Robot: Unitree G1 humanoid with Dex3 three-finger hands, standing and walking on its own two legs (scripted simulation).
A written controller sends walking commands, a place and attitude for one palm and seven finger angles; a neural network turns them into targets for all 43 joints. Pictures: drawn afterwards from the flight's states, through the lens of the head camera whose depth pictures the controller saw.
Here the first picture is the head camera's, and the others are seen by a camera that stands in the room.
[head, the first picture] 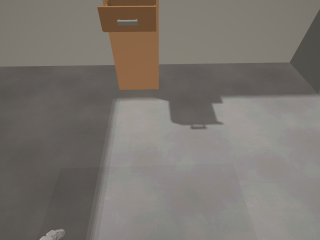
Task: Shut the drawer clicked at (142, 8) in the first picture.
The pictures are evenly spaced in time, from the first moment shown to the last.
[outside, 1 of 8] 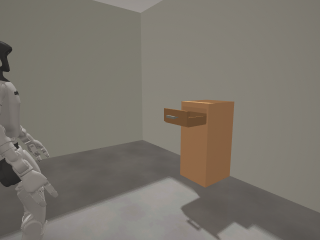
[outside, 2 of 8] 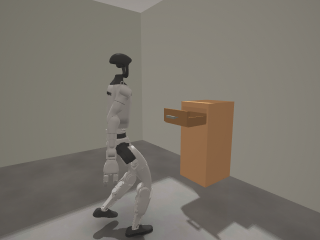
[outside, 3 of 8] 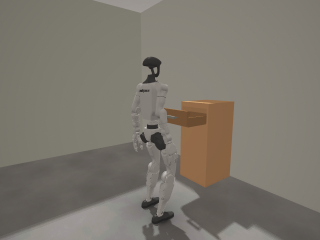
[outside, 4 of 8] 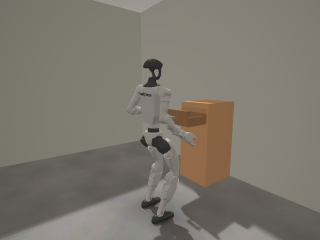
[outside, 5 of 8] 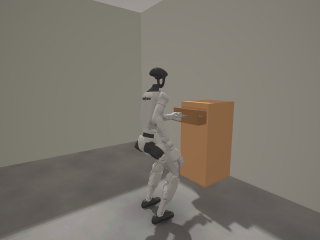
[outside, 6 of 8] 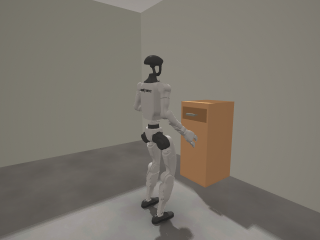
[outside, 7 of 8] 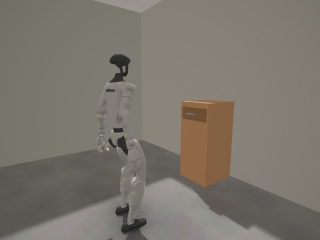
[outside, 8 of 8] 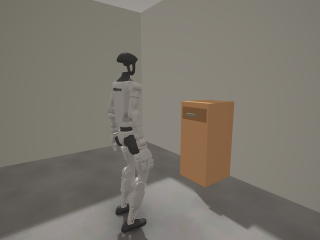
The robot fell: no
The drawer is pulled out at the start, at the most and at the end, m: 0.28 0.28 0.00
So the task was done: yes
